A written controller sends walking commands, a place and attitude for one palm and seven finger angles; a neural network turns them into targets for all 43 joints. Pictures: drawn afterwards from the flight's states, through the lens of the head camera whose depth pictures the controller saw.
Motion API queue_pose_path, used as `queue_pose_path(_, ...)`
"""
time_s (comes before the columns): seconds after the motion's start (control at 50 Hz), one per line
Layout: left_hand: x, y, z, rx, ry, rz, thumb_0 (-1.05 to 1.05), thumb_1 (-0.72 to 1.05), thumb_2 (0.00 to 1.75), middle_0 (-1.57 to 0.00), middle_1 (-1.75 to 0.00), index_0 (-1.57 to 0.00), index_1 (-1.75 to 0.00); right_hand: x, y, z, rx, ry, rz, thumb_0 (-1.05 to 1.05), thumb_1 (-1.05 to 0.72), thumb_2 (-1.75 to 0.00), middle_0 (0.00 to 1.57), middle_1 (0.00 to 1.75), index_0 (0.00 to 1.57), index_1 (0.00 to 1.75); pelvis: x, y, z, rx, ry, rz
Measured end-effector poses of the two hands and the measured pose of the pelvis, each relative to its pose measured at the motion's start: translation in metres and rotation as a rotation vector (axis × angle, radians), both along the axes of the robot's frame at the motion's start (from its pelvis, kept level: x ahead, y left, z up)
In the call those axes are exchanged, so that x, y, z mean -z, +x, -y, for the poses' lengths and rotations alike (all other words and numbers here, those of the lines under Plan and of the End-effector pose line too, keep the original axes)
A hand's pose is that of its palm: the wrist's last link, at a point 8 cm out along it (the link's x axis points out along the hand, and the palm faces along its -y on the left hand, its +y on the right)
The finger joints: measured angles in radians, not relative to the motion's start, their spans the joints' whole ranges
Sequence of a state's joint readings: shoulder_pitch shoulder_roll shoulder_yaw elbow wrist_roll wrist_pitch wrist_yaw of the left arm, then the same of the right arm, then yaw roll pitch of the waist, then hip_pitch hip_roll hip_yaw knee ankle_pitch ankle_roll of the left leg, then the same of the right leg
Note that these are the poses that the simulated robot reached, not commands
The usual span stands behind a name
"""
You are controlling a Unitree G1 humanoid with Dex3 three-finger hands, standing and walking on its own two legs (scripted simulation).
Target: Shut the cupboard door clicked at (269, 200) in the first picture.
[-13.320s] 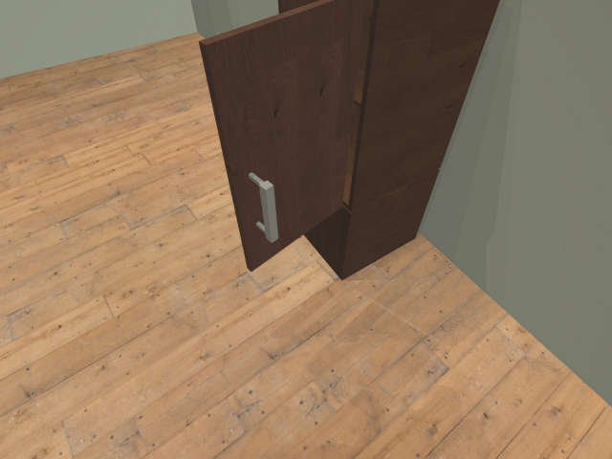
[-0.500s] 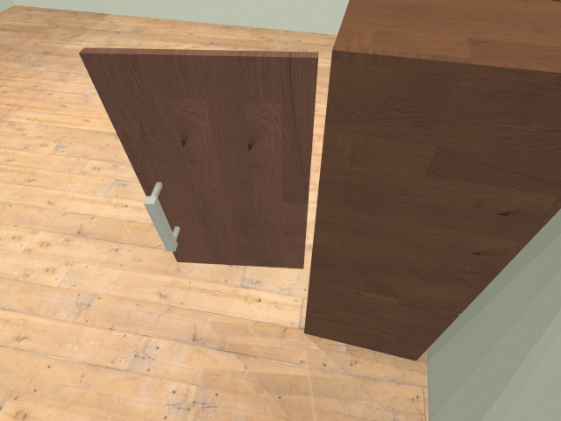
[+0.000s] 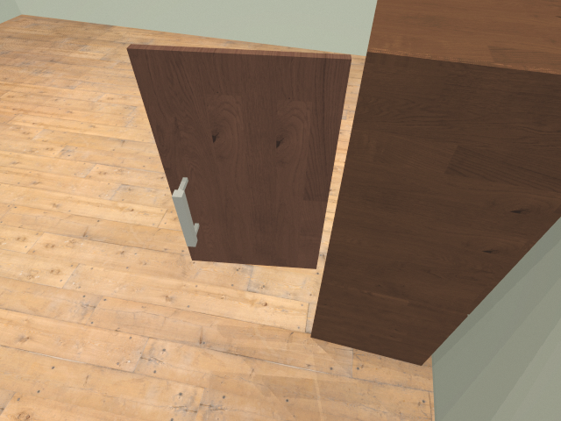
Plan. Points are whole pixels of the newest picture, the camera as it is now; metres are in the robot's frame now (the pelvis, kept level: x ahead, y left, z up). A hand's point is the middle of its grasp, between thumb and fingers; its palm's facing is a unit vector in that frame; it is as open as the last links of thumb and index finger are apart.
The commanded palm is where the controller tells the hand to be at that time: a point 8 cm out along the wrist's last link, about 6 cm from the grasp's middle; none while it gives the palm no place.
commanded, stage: come to a stop and stand still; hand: left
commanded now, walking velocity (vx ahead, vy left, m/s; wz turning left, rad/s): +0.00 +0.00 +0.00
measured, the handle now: (188, 213) +0.55 +0.25 -0.10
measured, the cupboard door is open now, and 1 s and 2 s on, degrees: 100 100 100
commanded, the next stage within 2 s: look again from close up in 0.30 s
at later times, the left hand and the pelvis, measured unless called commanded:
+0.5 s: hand out of the picture -0.04 +0.16 -0.17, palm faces +0.02 -0.98 -0.18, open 7.4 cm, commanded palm none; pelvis -0.01 -0.01 +0.01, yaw +0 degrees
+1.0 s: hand out of the picture +0.00 +0.14 -0.17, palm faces +0.03 -0.98 -0.17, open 7.3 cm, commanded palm none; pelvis +0.00 -0.03 +0.01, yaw +0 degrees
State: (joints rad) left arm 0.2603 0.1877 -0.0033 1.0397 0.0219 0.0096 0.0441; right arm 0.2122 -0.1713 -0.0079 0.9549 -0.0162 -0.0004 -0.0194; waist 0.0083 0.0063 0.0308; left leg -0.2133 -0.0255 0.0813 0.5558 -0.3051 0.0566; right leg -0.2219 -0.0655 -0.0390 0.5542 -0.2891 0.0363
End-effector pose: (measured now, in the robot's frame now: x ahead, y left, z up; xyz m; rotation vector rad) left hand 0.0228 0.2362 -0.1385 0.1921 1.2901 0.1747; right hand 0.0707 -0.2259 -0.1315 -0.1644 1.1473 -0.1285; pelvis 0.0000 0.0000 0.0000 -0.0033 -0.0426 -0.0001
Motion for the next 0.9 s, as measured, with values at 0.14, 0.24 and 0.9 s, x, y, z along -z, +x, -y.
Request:
queue_pose_path(0.14, -0.004, -0.018, -0.003, 0.003, -0.015, 0.003, 0.0, 0.91, 0.9, -0.2, -0.29, -0.2, -0.3, -0.003, -0.025, -0.002, -0.006, -0.001, -0.028, 0.0, -0.93, -0.9, 0.2, 0.3, 0.2, 0.3, -0.004, -0.012, -0.006, 0.002, 0.006, -0.009)
queue_pose_path(0.24, -0.004, -0.04, 0.0, -0.01, -0.025, -0.045, 0.0, 0.91, 0.9, -0.2, -0.29, -0.2, -0.3, -0.001, -0.052, 0.001, 0.004, -0.005, -0.101, 0.01, -0.92, -0.9, 0.2, 0.3, 0.2, 0.3, -0.006, -0.014, -0.004, -0.002, 0.008, -0.019)
queue_pose_path(0.9, -0.001, -0.034, 0.05, -0.02, -0.071, -0.088, 0.01, 0.92, 0.9, -0.2, -0.29, -0.2, -0.3, 0.004, -0.081, 0.012, 0.049, 0.033, -0.246, 0.01, -0.92, -0.9, 0.2, 0.3, 0.2, 0.3, -0.01, -0.001, 0.026, 0.001, 0.008, -0.021)
